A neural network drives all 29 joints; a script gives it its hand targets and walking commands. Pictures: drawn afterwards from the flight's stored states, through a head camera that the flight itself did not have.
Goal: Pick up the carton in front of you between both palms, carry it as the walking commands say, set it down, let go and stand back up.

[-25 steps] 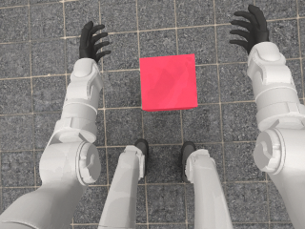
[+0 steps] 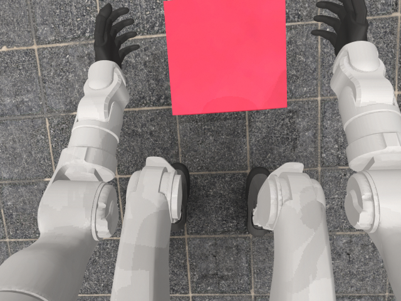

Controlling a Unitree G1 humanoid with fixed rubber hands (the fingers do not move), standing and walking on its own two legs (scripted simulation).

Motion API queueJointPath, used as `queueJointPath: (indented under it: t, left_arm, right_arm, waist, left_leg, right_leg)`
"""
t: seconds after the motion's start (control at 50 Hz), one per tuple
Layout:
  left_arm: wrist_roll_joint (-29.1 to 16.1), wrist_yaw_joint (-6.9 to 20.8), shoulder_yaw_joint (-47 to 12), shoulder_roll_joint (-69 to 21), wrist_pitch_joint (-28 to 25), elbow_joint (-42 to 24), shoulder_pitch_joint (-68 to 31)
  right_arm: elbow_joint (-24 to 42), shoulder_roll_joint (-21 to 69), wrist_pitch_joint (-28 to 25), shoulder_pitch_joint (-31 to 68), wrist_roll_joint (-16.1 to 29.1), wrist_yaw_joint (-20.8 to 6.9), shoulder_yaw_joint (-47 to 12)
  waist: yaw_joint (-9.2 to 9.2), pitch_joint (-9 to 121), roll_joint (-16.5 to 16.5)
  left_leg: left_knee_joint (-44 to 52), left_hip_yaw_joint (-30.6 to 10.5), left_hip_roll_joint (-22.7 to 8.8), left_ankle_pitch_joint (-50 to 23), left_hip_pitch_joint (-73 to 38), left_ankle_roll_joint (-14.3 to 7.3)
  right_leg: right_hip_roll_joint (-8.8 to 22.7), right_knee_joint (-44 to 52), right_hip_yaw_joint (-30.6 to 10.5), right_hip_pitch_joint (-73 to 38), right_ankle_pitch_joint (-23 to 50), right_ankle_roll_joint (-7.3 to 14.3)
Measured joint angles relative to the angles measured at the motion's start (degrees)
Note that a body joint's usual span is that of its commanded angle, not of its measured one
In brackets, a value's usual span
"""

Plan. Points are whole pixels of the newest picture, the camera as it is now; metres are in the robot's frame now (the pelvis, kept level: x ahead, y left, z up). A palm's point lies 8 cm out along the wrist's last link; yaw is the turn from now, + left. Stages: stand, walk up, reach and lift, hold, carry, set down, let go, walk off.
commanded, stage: reach and lift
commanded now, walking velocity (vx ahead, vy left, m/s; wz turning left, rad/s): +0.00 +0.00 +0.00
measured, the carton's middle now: (224, 68) +0.50 -0.01 -0.31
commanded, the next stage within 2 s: none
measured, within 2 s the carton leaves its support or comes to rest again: leaves its support in 1.12 s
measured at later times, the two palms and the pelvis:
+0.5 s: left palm (133, 58) +0.51 +0.18 -0.24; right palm (313, 51) +0.52 -0.18 -0.25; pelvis -0.01 +0.00 -0.07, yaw +0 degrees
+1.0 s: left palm (148, 56) +0.51 +0.15 -0.24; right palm (299, 47) +0.53 -0.15 -0.24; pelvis -0.02 +0.00 -0.07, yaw +0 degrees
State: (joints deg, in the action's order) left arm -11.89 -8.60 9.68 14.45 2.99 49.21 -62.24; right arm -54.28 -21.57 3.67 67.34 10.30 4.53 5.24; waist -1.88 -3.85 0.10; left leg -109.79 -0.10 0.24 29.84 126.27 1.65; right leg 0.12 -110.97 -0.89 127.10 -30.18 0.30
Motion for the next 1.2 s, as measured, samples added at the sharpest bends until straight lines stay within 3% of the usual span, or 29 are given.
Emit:
queueJointPath:
  t: [0.18,0.28,0.46,0.64,0.74,0.82,0.94,1.02,1.12,1.2]
  left_arm:
    - [-1.4,-0.2,-1.5,1.2,-0.8,11.8,-11.5]
    - [-3.6,-0.3,-4.0,3.0,-2.1,16.0,-16.1]
    - [-9.1,-0.9,-8.5,4.7,-3.1,14.9,-17.1]
    - [-4.5,-0.5,-5.5,1.3,-3.9,16.4,-14.0]
    - [-4.5,-0.5,-6.8,0.8,-4.2,16.4,-14.9]
    - [-4.4,-1.1,-7.4,-0.6,-4.5,17.8,-17.9]
    - [-3.4,-3.4,-4.3,-1.2,-5.0,19.7,-19.8]
    - [-0.8,-2.3,-1.2,-1.4,-2.8,19.6,-20.5]
    - [-1.5,-2.1,-1.6,-0.9,0.2,17.0,-19.4]
    - [-3.0,-2.6,-1.9,-1.6,2.4,11.1,-14.3]
  right_arm:
    - [-12.5,-1.9,-1.2,11.6,2.6,0.2,-3.1]
    - [-14.9,-3.0,-2.7,15.0,4.2,0.5,-5.2]
    - [-10.5,-2.7,-3.3,13.6,5.7,1.6,-7.8]
    - [-14.0,-0.5,-3.8,12.0,3.5,0.7,-5.5]
    - [-14.9,0.4,-4.4,13.2,3.9,0.7,-6.6]
    - [-15.4,1.9,-5.3,15.0,3.6,2.3,-7.0]
    - [-18.7,2.1,-5.2,18.3,3.2,2.5,-7.8]
    - [-19.1,2.8,-2.8,19.7,0.8,1.7,-6.1]
    - [-14.6,3.2,0.5,17.1,1.0,2.6,-6.4]
    - [-8.3,4.1,2.9,12.0,1.4,3.6,-6.8]
  waist:
    - [-0.16,-9.5,-0.5]
    - [-0.25,-14.4,-1.3]
    - [0.30,-16.7,-2.2]
    - [0.33,-11.8,-1.3]
    - [0.34,-12.1,-1.2]
    - [0.41,-13.4,-1.5]
    - [0.46,-14.4,-1.7]
    - [0.61,-14.3,-1.7]
    - [0.57,-13.7,-2.1]
    - [0.24,-11.3,-2.5]
  left_leg:
    - [-8.0,0.2,0.1,-1.2,3.4,0.0]
    - [-11.4,0.3,0.3,-1.3,4.8,0.0]
    - [-14.6,0.1,1.0,0.1,5.1,0.1]
    - [-13.5,0.0,0.9,1.1,4.9,0.0]
    - [-12.7,0.1,0.9,0.6,5.0,0.0]
    - [-12.1,0.0,1.2,-0.1,4.7,0.1]
    - [-12.1,0.0,0.9,-0.5,4.6,0.0]
    - [-13.2,0.0,0.8,-0.7,5.2,0.2]
    - [-15.0,-0.3,1.2,-0.5,5.7,0.5]
    - [-15.6,-0.9,1.9,0.7,4.5,1.2]
  right_leg:
    - [-0.1,-8.1,-0.3,3.5,1.4,-0.1]
    - [0.0,-11.5,-0.4,4.9,1.3,-0.2]
    - [0.6,-14.8,-0.3,4.8,-0.7,-0.2]
    - [0.5,-13.6,-0.2,4.5,-1.6,-0.3]
    - [0.6,-12.9,-0.4,4.6,-1.1,-0.3]
    - [0.7,-12.4,-0.3,4.2,-0.7,-0.3]
    - [0.4,-12.2,-0.3,4.3,0.1,-0.2]
    - [0.1,-13.4,-0.3,5.1,0.5,-0.1]
    - [0.0,-15.1,-0.2,5.7,0.3,0.0]
    - [-0.6,-15.4,-0.4,4.6,-0.2,-0.4]
